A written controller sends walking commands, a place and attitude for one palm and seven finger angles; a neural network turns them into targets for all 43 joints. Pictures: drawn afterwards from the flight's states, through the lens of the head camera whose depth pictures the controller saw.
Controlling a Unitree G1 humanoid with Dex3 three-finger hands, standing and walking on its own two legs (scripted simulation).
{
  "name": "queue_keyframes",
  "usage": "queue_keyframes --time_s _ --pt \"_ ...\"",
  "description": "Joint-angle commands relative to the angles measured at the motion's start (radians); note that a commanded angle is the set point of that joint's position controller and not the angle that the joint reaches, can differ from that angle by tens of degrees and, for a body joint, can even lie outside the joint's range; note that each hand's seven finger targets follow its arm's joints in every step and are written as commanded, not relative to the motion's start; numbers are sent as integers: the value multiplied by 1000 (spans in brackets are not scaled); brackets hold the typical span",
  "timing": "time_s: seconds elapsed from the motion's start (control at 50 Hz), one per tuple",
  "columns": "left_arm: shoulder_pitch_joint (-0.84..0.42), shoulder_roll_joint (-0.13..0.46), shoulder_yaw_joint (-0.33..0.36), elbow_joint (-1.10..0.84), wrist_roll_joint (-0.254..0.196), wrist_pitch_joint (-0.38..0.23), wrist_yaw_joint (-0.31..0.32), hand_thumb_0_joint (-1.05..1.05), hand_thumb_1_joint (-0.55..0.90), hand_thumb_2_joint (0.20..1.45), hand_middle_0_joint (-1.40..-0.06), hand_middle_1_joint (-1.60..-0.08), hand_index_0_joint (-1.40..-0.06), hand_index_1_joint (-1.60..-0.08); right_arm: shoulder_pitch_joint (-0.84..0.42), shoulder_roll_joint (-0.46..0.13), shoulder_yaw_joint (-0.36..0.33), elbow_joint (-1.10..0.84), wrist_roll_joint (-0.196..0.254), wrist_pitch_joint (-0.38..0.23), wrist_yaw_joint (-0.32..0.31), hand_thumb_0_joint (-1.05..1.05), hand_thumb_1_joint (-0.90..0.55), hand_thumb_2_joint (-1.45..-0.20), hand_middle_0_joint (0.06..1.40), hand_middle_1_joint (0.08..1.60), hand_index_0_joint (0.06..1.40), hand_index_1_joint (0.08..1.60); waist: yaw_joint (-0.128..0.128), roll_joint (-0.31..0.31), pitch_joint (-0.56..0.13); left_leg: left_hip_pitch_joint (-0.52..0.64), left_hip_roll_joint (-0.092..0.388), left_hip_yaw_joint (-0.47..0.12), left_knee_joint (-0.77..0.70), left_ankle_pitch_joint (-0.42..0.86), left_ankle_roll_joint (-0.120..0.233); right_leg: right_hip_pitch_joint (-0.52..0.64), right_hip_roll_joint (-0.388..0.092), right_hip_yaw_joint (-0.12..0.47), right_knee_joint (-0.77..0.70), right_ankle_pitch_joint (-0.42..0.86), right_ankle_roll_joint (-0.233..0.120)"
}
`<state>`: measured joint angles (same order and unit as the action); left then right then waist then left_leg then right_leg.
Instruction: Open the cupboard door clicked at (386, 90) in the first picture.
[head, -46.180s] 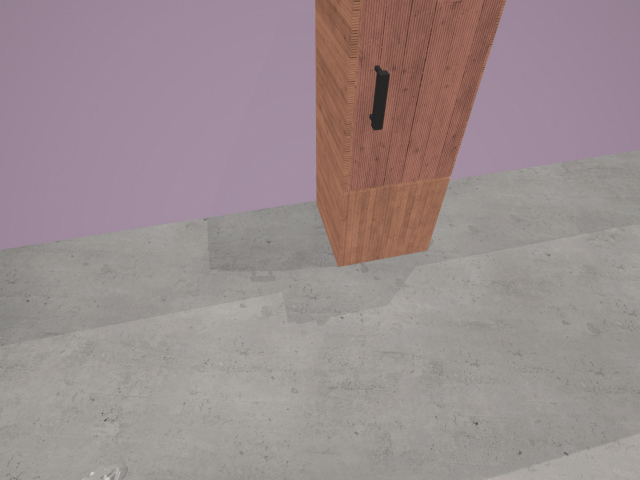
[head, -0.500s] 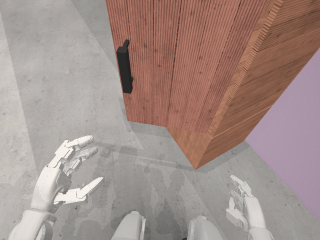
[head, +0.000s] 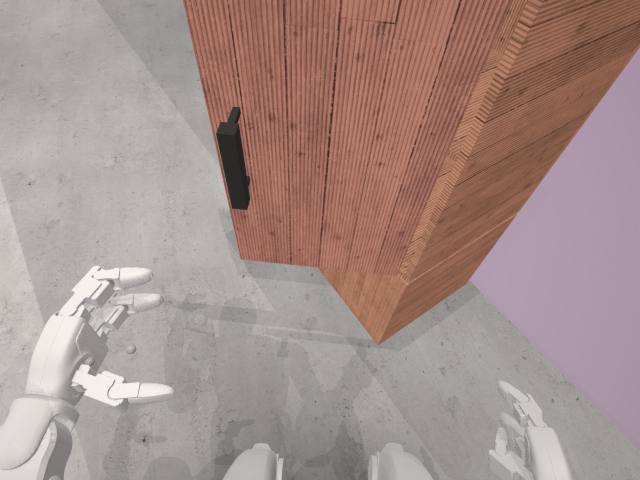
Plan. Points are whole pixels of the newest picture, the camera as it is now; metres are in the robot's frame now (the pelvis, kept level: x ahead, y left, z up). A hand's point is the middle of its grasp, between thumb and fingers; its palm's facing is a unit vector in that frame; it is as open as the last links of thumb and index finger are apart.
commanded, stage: raise the hand with hooked fingers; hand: left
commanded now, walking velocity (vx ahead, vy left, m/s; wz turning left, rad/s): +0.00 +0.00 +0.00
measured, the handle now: (238, 160) +0.54 +0.16 +0.06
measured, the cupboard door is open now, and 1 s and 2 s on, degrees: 50 50 50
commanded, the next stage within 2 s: move the hooked fingers beside the handle in 0.96 s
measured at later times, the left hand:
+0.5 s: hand (107, 289) +0.30 +0.26 +0.08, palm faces -0.01 -1.00 -0.05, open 14.0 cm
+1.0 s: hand (108, 293) +0.30 +0.26 +0.08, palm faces -0.02 -1.00 -0.03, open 14.0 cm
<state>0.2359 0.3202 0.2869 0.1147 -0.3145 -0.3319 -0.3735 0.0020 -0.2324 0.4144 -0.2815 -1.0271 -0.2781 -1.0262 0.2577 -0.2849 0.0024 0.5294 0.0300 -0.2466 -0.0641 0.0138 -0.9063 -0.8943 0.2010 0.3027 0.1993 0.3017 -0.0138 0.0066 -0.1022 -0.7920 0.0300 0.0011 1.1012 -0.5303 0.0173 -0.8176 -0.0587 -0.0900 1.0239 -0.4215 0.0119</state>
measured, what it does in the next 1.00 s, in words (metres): stands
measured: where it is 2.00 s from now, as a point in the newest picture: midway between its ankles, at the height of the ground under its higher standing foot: outside the picture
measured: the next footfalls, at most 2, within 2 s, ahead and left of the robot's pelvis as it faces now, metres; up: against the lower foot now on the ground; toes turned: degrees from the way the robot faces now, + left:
none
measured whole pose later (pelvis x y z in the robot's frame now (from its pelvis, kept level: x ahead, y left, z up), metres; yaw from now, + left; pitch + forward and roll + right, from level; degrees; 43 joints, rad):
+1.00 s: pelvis +0.01 -0.01 +0.02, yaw -1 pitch +12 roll -2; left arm -0.04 0.42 0.45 0.46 -0.37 -0.31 -0.57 -0.01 -0.50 0.30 -0.30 -1.20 -0.30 -1.20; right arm 0.29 -0.28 0.04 0.54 0.03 -0.21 -0.06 0.01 -0.91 -0.89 0.20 0.30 0.20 0.30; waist -0.01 0.02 -0.09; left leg -0.71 0.05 0.01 1.00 -0.50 0.00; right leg -0.75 -0.04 -0.09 0.94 -0.39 -0.01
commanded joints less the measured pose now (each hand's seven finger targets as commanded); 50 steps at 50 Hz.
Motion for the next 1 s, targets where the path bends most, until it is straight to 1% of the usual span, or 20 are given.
queue_keyframes --time_s 0.0,0.04,0.1,0.12,0.2,0.22,0.26,0.3,0.34,0.38,0.44,0.5,0.52,0.64,0.76,0.8,0.84,0.86,0.9,0.98 --pt "-150 194 111 -170 -27 -53 -16 0 -453 320 -297 -1170 -297 -1170 -14 -133 -36 -134 3 -47 -9 0 -900 -900 200 300 200 300 2 88 -197 117 -32 -46 -231 259 -13 168 72 4 -132 97 -42" --pt "-167 211 130 -149 -29 -48 -34 0 -500 300 -300 -1200 -300 -1200 -6 -135 -36 -133 6 -43 -10 0 -900 -900 200 300 200 300 4 77 -228 132 -31 -44 -232 287 -13 189 70 7 -136 128 -38" --pt "-210 238 151 -124 -39 -32 -60 0 -500 300 -300 -1200 -300 -1200 -4 -137 -30 -131 3 -42 -11 0 -900 -900 200 300 200 300 7 114 -234 152 -30 -39 -225 346 -15 208 74 12 -133 188 -43" --pt "-224 242 160 -107 -44 -27 -69 0 -500 300 -300 -1200 -300 -1200 0 -136 -29 -126 3 -40 -11 0 -900 -900 200 300 200 300 3 89 -244 157 -30 -39 -227 361 -14 219 73 11 -138 209 -40" --pt "-288 276 190 -46 -61 -21 -104 0 -500 300 -300 -1200 -300 -1200 0 -142 -26 -119 4 -39 -14 0 -900 -900 200 300 200 300 7 68 -244 147 -31 -38 -226 362 -13 244 75 18 -145 219 -42" --pt "-310 281 191 -33 -58 -19 -115 0 -500 300 -300 -1200 -300 -1200 -1 -142 -24 -116 6 -36 -14 0 -900 -900 200 300 200 300 4 91 -249 153 -31 -31 -229 358 -12 241 73 22 -151 219 -41" --pt "-323 290 206 17 -66 -12 -130 0 -500 300 -300 -1200 -300 -1200 4 -142 -25 -112 7 -34 -17 0 -900 -900 200 300 200 300 2 41 -244 139 -32 -29 -234 333 -9 252 71 27 -166 203 -35" --pt "-367 313 217 38 -74 -10 -150 0 -500 300 -300 -1200 -300 -1200 3 -146 -23 -109 6 -33 -20 0 -900 -900 200 300 200 300 1 48 -236 129 -33 -26 -230 328 -6 267 72 37 -173 201 -41" --pt "-387 339 239 57 -72 -12 -164 0 -500 300 -300 -1200 -300 -1200 9 -146 -24 -106 7 -31 -21 0 -900 -900 200 300 200 300 7 70 -269 142 -33 -20 -234 349 -5 289 66 45 -176 225 -39" --pt "-403 347 249 86 -79 -10 -173 0 -500 300 -300 -1200 -300 -1200 15 -146 -25 -104 7 -28 -23 0 -900 -900 200 300 200 300 -1 38 -253 132 -33 -15 -237 336 -1 294 65 51 -193 218 -34" --pt "-437 388 282 113 -86 -15 -189 0 -500 300 -300 -1200 -300 -1200 26 -150 -27 -98 6 -25 -22 0 -900 -900 200 300 200 300 7 54 -282 136 -33 -10 -236 369 -1 329 64 62 -192 258 -36" --pt "-403 343 248 127 -94 -17 -202 0 -500 300 -300 -1200 -300 -1200 27 -148 -30 -105 7 -27 -15 0 -900 -900 200 300 200 300 10 73 -266 145 -34 -9 -242 376 -1 323 65 62 -197 260 -41" --pt "-387 348 256 147 -91 -15 -203 0 -500 300 -300 -1200 -300 -1200 34 -150 -31 -105 7 -24 -13 0 -900 -900 200 300 200 300 8 49 -268 139 -33 -5 -244 378 0 325 65 63 -200 269 -36" --pt "-404 372 279 141 -88 -33 -188 0 -500 300 -300 -1200 -300 -1200 36 -152 -35 -116 5 -14 -6 0 -900 -900 200 300 200 300 9 38 -256 116 -35 0 -253 330 0 323 62 72 -211 211 -34" --pt "-426 368 271 105 -83 -63 -182 0 -500 300 -300 -1200 -300 -1200 36 -145 -35 -112 5 -15 -10 0 -900 -900 200 300 200 300 6 99 -268 147 -34 -2 -258 332 0 310 63 70 -204 212 -37" --pt "-426 378 275 116 -85 -61 -182 0 -500 300 -300 -1200 -300 -1200 38 -150 -33 -112 2 -15 -11 0 -900 -900 200 300 200 300 6 76 -263 141 -30 -7 -255 342 0 311 69 66 -198 221 -40" --pt "-429 355 261 141 -88 -52 -192 0 -500 300 -300 -1200 -300 -1200 32 -148 -30 -112 7 -12 -12 0 -900 -900 200 300 200 300 -2 63 -236 130 -32 -6 -261 298 0 287 66 66 -209 178 -35" --pt "-435 357 259 148 -85 -47 -193 0 -500 300 -300 -1200 -300 -1200 29 -150 -30 -112 8 -12 -13 0 -900 -900 200 300 200 300 0 76 -230 125 -32 -7 -266 280 -2 280 64 64 -212 155 -35" --pt "-442 360 260 147 -92 -42 -200 0 -500 300 -300 -1200 -300 -1200 30 -153 -29 -115 5 -13 -16 0 -900 -900 200 300 200 300 1 59 -233 128 -31 -9 -259 299 -1 289 68 65 -205 175 -40" --pt "-443 356 254 128 -84 -43 -197 0 -500 300 -300 -1200 -300 -1200 30 -149 -28 -117 7 -19 -17 0 -900 -900 200 300 200 300 2 71 -250 153 -30 -16 -267 309 -2 273 69 51 -198 183 -37"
